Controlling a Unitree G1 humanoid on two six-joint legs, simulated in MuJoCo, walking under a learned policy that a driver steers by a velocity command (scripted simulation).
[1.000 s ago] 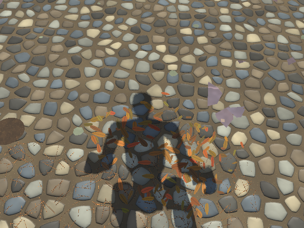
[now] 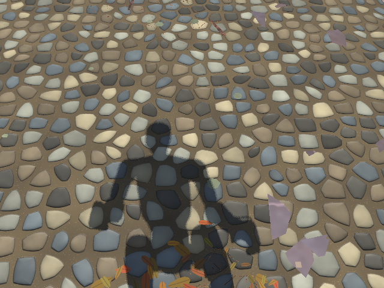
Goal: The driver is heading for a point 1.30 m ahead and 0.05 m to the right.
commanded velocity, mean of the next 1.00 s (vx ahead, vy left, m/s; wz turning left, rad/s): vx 0.19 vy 0.00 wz -0.10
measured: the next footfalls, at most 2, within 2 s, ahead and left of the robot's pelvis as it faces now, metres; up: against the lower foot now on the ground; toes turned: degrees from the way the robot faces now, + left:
right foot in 0.16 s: +0.22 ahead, -0.13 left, +0.00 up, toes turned -7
left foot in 0.58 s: +0.24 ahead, +0.11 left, +0.00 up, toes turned -16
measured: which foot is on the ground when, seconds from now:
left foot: down 0.00-0.16, up 0.18-0.56, down 0.58-0.86, up 0.88-1.00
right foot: up 0.00-0.14, down 0.16-0.62, up 0.64-0.84, down 0.86-1.00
